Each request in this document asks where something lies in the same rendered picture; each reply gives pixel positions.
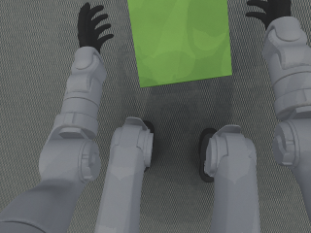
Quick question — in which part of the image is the right robot thigh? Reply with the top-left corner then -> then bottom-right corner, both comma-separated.
206,132 -> 260,233

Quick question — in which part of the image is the robot right forearm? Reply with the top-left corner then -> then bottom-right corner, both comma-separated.
261,16 -> 311,121

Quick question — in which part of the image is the carton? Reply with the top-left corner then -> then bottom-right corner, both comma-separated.
127,0 -> 232,87

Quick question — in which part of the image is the left robot upper arm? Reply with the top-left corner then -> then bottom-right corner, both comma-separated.
0,138 -> 101,233

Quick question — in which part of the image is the robot left forearm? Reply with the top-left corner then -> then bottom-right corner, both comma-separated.
39,46 -> 107,178

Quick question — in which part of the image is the robot right hand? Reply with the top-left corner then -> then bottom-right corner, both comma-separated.
245,0 -> 292,31

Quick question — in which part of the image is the right robot upper arm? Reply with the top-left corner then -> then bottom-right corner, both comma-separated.
272,118 -> 311,222

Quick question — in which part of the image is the robot left shin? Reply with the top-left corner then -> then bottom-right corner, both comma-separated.
110,116 -> 148,153

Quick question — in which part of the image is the robot left hand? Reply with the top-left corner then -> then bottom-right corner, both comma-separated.
77,2 -> 114,54

